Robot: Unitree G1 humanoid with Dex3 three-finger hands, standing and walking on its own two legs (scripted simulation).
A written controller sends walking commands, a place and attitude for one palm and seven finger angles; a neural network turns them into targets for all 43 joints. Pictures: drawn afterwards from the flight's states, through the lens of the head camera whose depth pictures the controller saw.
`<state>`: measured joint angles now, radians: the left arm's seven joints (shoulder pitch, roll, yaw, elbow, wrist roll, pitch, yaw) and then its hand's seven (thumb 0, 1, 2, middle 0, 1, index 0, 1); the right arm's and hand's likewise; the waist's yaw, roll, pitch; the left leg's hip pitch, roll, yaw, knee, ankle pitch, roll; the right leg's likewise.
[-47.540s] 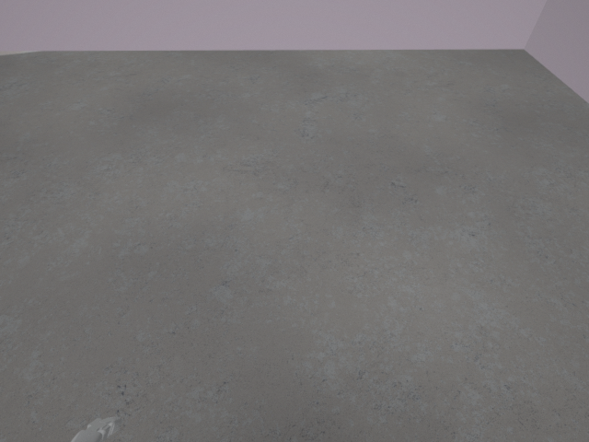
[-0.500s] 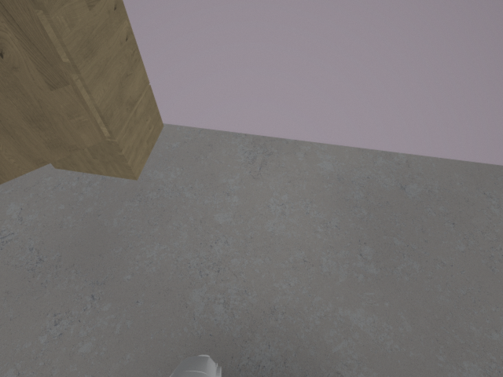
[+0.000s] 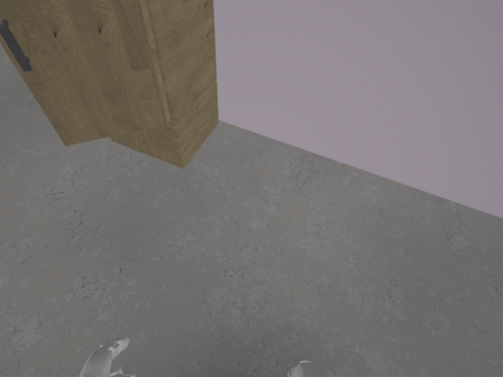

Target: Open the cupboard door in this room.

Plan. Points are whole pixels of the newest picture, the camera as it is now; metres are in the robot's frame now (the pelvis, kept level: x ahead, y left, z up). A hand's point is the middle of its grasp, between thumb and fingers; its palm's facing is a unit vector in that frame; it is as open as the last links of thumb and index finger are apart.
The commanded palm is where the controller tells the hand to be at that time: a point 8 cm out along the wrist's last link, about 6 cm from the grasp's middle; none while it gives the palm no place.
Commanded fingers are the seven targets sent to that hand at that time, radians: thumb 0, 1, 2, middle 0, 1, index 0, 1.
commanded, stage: turn to face it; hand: left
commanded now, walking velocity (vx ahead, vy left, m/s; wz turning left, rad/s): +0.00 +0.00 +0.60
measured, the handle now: (16, 46) +0.92 +0.71 -0.03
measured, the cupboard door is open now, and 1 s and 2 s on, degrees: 45 45 45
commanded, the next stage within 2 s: take the last steps up to it in 0.48 s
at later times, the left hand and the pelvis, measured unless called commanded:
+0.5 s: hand out of the picture -0.02 +0.16 -0.17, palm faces +0.33 -0.91 -0.25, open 7.3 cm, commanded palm none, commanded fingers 0.00 0.90 0.90 -0.20 -0.30 -0.20 -0.30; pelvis +0.00 -0.04 +0.00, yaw +18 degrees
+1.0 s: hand out of the picture +0.02 +0.22 -0.16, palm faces +0.39 -0.90 -0.18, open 7.4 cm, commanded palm none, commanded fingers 0.00 0.90 0.90 -0.20 -0.30 -0.20 -0.30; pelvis +0.02 +0.02 +0.00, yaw +23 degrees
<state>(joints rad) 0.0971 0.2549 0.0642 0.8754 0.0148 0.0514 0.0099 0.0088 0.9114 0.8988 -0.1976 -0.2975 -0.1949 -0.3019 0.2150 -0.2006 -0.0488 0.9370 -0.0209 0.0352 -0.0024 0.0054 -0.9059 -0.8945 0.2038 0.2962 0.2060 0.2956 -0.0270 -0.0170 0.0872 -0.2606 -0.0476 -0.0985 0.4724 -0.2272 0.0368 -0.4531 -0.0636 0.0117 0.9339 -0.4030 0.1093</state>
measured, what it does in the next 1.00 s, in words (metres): steps on the spot, turning left: right foot, then left foot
